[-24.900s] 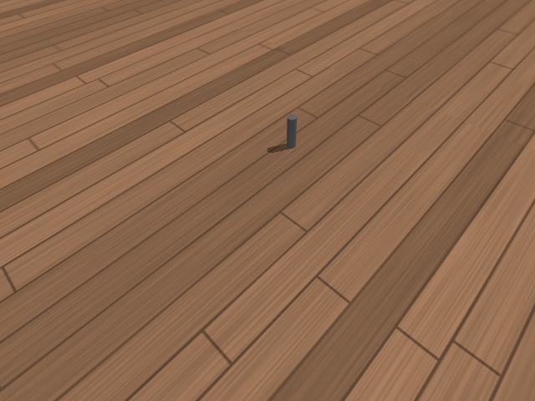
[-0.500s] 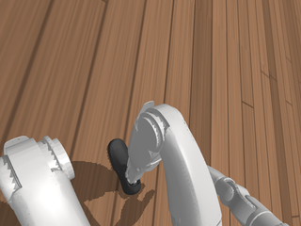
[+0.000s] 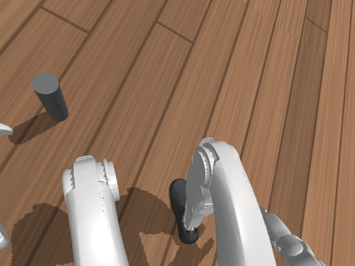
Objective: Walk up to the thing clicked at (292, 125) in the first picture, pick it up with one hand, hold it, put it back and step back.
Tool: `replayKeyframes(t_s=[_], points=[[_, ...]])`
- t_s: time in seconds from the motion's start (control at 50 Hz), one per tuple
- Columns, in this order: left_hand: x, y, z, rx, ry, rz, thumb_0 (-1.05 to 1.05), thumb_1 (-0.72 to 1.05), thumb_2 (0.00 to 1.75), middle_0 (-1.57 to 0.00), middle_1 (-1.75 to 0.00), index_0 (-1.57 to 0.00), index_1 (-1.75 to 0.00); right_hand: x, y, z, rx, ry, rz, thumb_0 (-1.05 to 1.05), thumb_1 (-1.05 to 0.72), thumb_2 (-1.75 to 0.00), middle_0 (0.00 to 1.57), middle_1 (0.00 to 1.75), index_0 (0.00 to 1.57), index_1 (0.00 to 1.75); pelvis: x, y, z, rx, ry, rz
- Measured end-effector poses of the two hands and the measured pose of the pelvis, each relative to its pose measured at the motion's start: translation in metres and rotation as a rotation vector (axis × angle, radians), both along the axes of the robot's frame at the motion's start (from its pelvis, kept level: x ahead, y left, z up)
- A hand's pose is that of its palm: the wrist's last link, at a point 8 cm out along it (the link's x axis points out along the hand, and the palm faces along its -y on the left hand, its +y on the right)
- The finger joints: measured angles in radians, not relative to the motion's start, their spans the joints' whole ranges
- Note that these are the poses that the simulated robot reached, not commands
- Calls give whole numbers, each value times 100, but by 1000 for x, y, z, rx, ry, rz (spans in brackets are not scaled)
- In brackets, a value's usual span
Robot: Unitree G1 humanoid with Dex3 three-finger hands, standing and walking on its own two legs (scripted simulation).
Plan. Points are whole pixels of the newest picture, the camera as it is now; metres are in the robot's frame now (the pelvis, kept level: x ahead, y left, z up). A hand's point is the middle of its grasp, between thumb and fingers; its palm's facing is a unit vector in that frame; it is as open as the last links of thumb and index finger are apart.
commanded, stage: home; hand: left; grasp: from the side
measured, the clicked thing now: (53, 100) +0.49 +0.26 -0.24
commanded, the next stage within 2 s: none
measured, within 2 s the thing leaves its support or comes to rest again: neither
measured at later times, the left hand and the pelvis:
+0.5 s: hand out of the picture +0.31 +0.32 +0.08, palm faces +0.23 -0.86 -0.45, open 17.1 cm; pelvis +0.03 -0.01 +0.19, yaw +8 degrees
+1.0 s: hand out of the picture +0.25 +0.23 +0.28, palm faces +0.26 -0.91 -0.33, open 17.3 cm; pelvis +0.09 +0.00 +0.36, yaw +10 degrees
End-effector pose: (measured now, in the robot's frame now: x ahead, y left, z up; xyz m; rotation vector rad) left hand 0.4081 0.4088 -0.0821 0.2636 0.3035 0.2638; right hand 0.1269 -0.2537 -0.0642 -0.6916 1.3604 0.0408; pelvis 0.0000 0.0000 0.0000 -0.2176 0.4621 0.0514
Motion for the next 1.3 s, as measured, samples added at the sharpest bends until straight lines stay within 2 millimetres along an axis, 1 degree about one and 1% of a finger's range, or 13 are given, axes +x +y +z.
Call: replayKeyframes(t_s=[0.06, 0.12, 0.18, 0.26, 0.38, 0.5, 0.58, 0.68, 0.86, 0.98, 1.1, 1.2, 1.3], points=[[-11, 21, 33, 70, 27, 69, -1, -49, 13, -10, -10, -10, -10, 4, -1, 0, 26, -17, -43, 0, -93, -91, 20, 30, 21, 31, 2, -1, 9, 18, 32, 9], [-27, 30, 61, 127, 81, 107, -1, -46, 13, -9, -9, -9, -10, 9, -1, 0, 62, -29, -85, 0, -92, -90, 20, 30, 21, 31, 5, -1, 22, 35, 70, 17], [-46, 23, 83, 164, 150, 102, -1, -46, 12, -8, -9, -8, -9, 16, 1, 4, 108, -43, -125, 1, -91, -90, 20, 30, 21, 31, 8, 0, 39, 55, 105, 25], [-74, -4, 102, 156, 252, 86, -1, -47, 11, -7, -8, -7, -8, 34, 8, 23, 165, -90, -163, 1, -91, -90, 20, 30, 21, 30, 11, 0, 71, 76, 126, 29], [-107, -42, 146, 112, 327, 100, -1, -48, 10, -7, -7, -8, -8, 70, 19, 83, 208, -210, -167, 1, -91, -90, 20, 30, 21, 30, 19, -5, 131, 107, 118, 42], [-127, -55, 202, 84, 382, 171, -1, -48, 9, -7, -7, -8, -7, 107, 21, 153, 210, -338, -140, 1, -90, -90, 20, 30, 21, 30, 34, -9, 192, 126, 94, 59], [-134, -65, 238, 64, 413, 198, -1, -50, 8, -7, -7, -7, -7, 125, 20, 195, 211, -413, -130, 1, -90, -90, 20, 30, 20, 30, 46, -9, 226, 135, 59, 69], [-142, -85, 276, 20, 448, 209, -1, -51, 7, -6, -6, -7, -6, 134, 20, 242, 218, -474, -134, 1, -90, -90, 20, 30, 20, 30, 59, -7, 266, 149, 1, 78], [-163, -121, 345, -56, 461, 206, -1, -53, 6, -6, -6, -6, -6, 130, 25, 311, 237, -547, -165, 1, -90, -90, 20, 30, 20, 30, 78, -5, 326, 172, -122, 96], [-183, -139, 390, -77, 453, 198, -1, -52, 7, -6, -6, -7, -7, 132, 32, 346, 261, -620, -183, 1, -90, -90, 20, 30, 20, 30, 88, -1, 356, 184, -203, 107], [-200, -153, 427, -82, 419, 186, -1, -52, 7, -6, -6, -7, -7, 143, 42, 368, 298, -707, -172, 1, -90, -90, 20, 30, 20, 30, 93, 1, 372, 196, -263, 114], [-209, -159, 439, -93, 406, 188, -1, -54, 6, -6, -6, -6, -6, 154, 49, 380, 328, -757, -138, 2, -90, -90, 20, 30, 20, 30, 94, 0, 378, 205, -290, 118], [-215, -162, 436, -109, 425, 199, -1, -55, 5, -5, -5, -6, -6, 162, 51, 386, 339, -778, -98, 2, -90, -90, 20, 30, 20, 30, 93, -3, 380, 211, -300, 124]])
